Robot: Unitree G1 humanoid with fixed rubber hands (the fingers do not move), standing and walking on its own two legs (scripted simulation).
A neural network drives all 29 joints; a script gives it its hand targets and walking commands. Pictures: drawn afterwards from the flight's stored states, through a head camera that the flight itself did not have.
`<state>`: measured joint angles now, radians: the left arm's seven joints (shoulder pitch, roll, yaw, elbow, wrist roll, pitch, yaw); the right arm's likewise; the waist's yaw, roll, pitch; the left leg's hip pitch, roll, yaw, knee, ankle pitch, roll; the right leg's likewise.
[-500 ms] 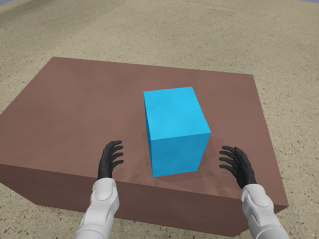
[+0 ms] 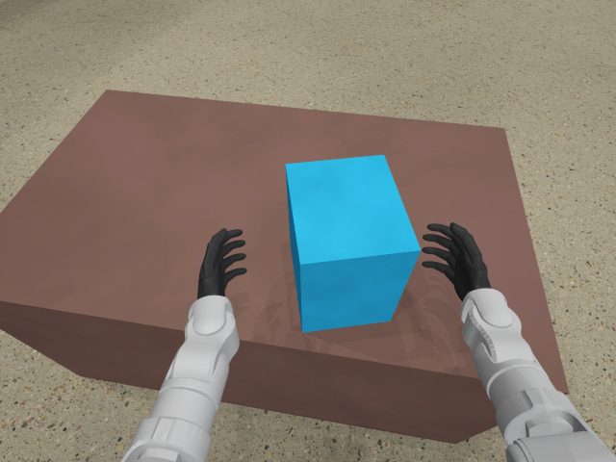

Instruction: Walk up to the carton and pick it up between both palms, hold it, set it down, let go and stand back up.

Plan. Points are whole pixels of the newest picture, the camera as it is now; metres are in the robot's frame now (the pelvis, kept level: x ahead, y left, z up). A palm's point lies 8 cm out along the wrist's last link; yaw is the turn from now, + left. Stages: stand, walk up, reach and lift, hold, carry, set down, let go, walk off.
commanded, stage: reach and lift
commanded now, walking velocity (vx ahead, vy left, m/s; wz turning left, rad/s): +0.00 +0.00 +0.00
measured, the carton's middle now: (341, 247) +0.47 +0.01 -0.06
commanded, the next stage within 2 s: none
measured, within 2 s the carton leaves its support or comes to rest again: neither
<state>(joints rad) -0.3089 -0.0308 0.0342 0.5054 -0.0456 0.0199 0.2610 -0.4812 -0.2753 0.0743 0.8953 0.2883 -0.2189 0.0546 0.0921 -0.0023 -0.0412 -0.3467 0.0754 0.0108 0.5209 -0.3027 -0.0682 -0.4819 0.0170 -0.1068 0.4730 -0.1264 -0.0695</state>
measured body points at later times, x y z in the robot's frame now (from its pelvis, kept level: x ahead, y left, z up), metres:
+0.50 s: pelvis +0.00 -0.01 +0.00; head +0.07 -0.02 +0.44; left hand +0.39 +0.20 +0.05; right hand +0.46 -0.13 +0.05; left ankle -0.03 +0.16 -0.73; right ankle +0.07 -0.08 -0.73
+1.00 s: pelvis +0.01 -0.01 -0.01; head +0.11 -0.02 +0.43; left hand +0.43 +0.20 +0.03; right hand +0.51 -0.12 +0.04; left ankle -0.03 +0.16 -0.73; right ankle +0.07 -0.08 -0.73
